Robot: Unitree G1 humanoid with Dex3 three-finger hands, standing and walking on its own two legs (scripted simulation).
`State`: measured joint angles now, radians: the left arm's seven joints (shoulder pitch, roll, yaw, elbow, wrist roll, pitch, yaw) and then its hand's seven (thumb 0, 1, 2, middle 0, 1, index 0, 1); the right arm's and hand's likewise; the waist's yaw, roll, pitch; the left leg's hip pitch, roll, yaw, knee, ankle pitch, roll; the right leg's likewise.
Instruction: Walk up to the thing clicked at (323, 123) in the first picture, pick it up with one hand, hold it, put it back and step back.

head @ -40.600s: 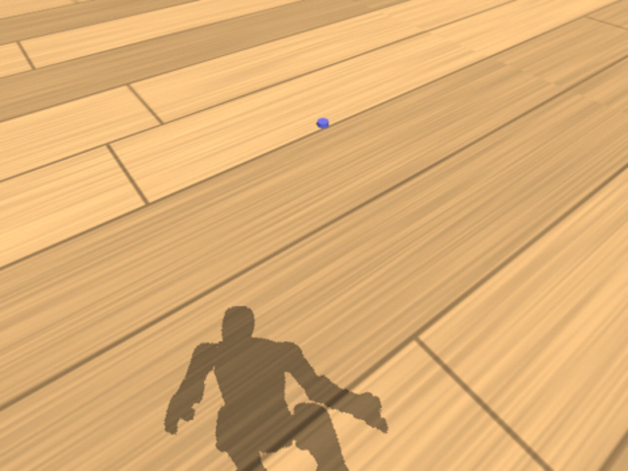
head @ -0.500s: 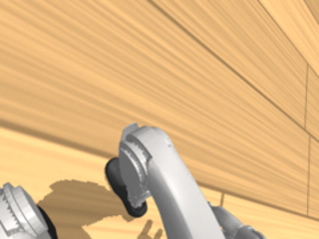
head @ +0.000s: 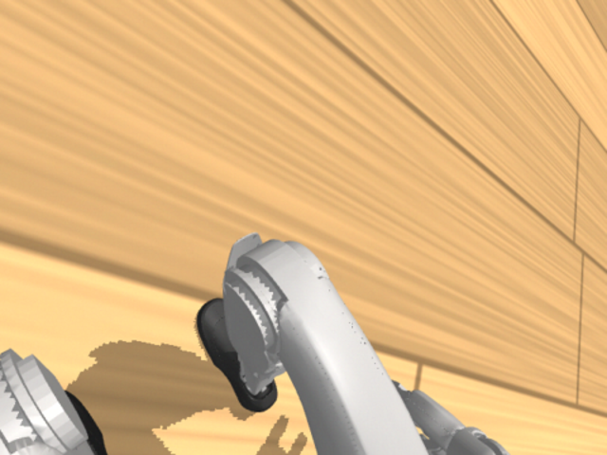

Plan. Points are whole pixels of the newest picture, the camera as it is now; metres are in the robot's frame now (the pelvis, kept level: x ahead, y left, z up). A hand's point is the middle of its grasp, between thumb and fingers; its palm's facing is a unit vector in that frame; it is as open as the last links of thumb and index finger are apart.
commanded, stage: close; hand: left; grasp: from above
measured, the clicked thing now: out of the picture +0.48 +0.37 -0.30
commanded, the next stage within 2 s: settle in 1.30 s
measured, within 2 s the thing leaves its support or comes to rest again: leaves its support in 1.64 s
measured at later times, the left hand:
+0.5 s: hand out of the picture +0.46 +0.36 -0.27, palm faces -0.43 -0.18 -0.89, open 11.8 cm
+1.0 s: hand out of the picture +0.46 +0.35 -0.27, palm faces -0.42 -0.18 -0.89, open 9.6 cm
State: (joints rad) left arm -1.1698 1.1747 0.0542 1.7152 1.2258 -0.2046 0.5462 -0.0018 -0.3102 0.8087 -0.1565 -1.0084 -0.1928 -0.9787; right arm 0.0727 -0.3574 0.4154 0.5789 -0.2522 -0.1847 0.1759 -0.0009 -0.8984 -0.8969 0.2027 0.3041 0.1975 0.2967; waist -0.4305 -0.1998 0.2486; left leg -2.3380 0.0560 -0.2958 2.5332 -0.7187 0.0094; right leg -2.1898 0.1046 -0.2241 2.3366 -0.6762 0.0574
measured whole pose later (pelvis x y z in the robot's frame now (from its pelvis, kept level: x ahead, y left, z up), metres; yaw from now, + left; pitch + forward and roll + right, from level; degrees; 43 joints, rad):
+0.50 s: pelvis +0.00 +0.00 +0.00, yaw +0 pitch +27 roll -17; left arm -1.16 1.18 0.05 1.71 1.23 -0.22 0.55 0.00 -0.11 0.65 -0.30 -0.87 -0.35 -0.84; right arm 0.07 -0.35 0.42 0.58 -0.25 -0.18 0.17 0.00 -0.89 -0.89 0.20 0.30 0.20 0.30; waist -0.43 -0.20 0.25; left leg -2.34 0.05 -0.30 2.54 -0.72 0.01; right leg -2.19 0.10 -0.22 2.34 -0.68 0.06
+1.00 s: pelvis +0.00 +0.00 +0.00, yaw +0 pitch +27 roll -16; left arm -1.16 1.17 0.06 1.71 1.22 -0.21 0.55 0.00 0.17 0.46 -0.52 -0.70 -0.57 -0.66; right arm 0.08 -0.36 0.42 0.58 -0.25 -0.19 0.18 0.00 -0.89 -0.89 0.20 0.30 0.20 0.30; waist -0.43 -0.20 0.25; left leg -2.34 0.06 -0.30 2.54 -0.71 0.01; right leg -2.19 0.10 -0.23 2.34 -0.67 0.06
